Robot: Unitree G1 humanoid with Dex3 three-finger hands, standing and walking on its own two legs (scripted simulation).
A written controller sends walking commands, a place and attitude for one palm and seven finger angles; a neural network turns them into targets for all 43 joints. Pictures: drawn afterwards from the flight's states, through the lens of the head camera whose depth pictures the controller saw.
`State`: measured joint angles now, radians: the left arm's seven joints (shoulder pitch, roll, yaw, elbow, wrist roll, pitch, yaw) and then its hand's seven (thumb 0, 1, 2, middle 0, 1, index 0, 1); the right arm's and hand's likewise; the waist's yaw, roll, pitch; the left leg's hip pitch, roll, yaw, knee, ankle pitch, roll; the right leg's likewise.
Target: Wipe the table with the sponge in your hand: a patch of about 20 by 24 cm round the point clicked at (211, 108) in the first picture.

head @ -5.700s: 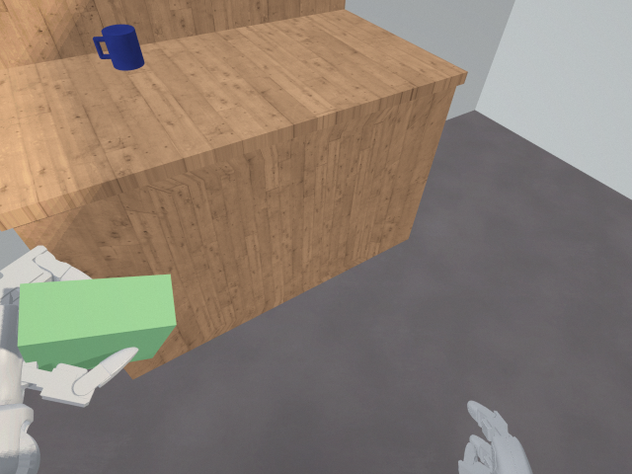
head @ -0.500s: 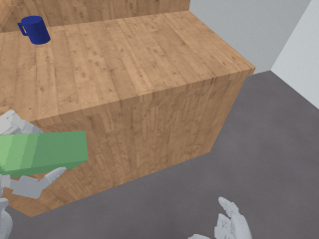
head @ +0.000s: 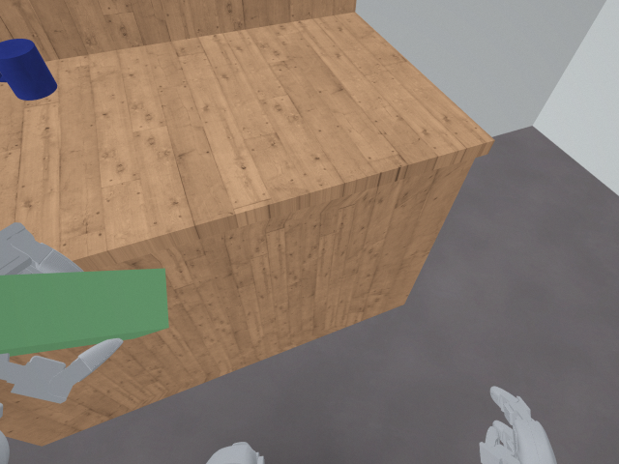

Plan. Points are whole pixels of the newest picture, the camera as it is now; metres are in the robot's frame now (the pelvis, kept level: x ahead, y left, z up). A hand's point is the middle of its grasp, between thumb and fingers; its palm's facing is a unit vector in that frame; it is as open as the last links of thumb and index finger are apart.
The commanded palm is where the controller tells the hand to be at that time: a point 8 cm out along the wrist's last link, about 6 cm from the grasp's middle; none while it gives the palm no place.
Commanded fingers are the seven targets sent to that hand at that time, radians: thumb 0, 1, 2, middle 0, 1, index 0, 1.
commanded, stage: take the last steps up to it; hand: left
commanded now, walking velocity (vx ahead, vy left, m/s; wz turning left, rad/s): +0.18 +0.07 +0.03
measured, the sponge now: (102, 312) +0.22 +0.20 +0.16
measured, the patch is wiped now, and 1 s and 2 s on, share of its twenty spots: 0.00 0.00 0.00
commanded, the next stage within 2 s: come to a stop and stand still in 0.60 s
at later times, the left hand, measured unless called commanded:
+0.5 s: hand (72, 279) +0.25 +0.23 +0.18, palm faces +0.45 -0.77 -0.46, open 9.2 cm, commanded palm +0.20 +0.27 +0.18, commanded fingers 0.00 0.10 1.30 -1.20 -1.60 -1.20 -1.60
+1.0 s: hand (52, 263) +0.27 +0.26 +0.17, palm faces +0.43 -0.81 -0.41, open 9.2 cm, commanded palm +0.21 +0.29 +0.18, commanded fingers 0.00 0.10 1.30 -1.20 -1.60 -1.20 -1.60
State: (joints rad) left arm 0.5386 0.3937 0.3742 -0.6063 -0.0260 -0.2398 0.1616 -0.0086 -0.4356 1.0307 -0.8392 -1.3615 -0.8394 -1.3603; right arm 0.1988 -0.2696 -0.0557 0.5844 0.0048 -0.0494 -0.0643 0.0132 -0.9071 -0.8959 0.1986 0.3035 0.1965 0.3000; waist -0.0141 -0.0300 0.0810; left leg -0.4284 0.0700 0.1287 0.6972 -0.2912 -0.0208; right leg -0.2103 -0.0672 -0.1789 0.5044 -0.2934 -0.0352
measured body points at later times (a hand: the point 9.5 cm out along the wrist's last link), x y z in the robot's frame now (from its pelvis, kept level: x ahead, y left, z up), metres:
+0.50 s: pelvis +0.04 -0.01 -0.01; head +0.06 -0.04 +0.44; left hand +0.22 +0.27 +0.20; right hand +0.22 -0.21 -0.12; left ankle +0.07 +0.12 -0.73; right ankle +0.05 -0.10 -0.74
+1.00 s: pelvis +0.05 +0.01 +0.00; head +0.08 +0.03 +0.44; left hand +0.24 +0.30 +0.19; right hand +0.23 -0.21 -0.08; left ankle +0.08 +0.12 -0.74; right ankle +0.04 -0.10 -0.72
